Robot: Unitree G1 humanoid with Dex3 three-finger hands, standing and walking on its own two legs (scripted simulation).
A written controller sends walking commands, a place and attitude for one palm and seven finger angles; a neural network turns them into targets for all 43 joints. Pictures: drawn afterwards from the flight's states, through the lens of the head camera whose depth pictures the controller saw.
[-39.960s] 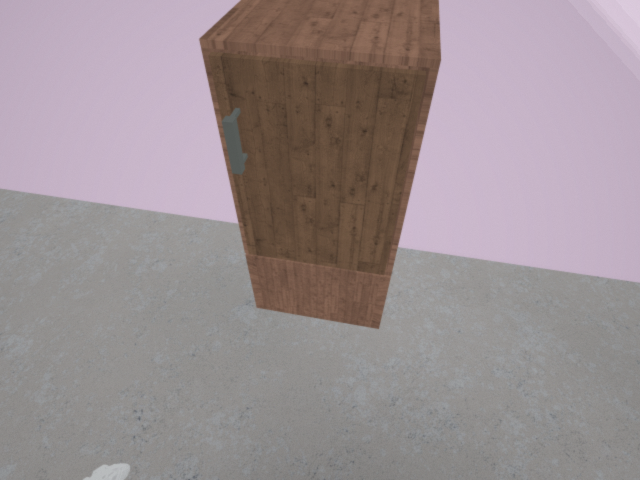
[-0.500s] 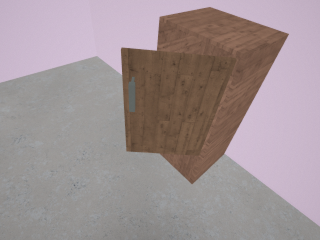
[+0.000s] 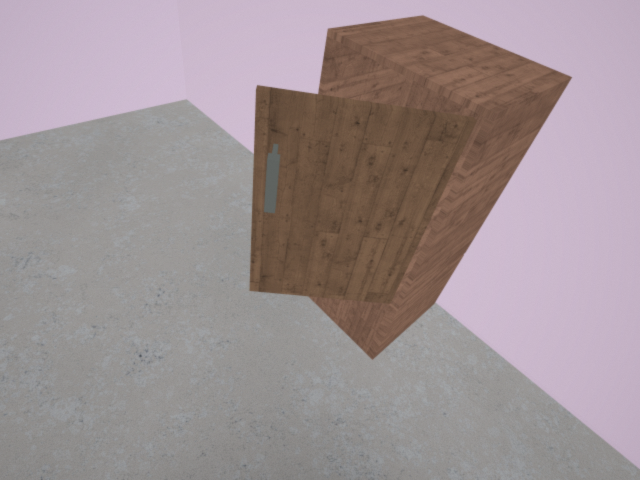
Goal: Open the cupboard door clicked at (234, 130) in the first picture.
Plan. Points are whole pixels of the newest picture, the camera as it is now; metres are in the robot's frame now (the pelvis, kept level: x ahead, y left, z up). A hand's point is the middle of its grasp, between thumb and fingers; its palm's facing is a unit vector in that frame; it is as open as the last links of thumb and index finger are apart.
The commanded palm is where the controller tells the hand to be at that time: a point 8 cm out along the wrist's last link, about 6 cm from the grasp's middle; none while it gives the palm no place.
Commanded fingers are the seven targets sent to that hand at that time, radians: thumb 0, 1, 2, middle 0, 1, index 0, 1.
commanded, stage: shuffle to correct the standing spot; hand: left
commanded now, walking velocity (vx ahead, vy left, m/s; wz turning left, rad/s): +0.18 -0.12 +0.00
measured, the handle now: (272, 178) +0.67 +0.13 -0.01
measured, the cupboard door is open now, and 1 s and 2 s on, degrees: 47 47 47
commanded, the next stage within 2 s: come to a stop and stand still in 0.78 s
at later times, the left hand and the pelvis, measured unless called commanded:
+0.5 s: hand out of the picture +0.13 +0.10 -0.16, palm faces +0.10 -0.98 -0.15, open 7.2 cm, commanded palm none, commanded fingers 0.00 0.90 0.90 -0.20 -0.30 -0.20 -0.30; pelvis +0.04 -0.07 +0.00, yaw +4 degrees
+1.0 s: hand out of the picture +0.09 +0.08 -0.18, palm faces +0.13 -0.98 -0.13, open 7.4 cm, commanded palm none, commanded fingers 0.00 0.90 0.90 -0.20 -0.30 -0.20 -0.30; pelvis +0.14 -0.07 +0.00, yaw +3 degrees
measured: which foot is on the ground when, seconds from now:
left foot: down 0.00-0.44, up 0.46-0.76, down 0.78-1.00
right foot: up 0.00-0.42, down 0.44-0.80, up 0.82-1.00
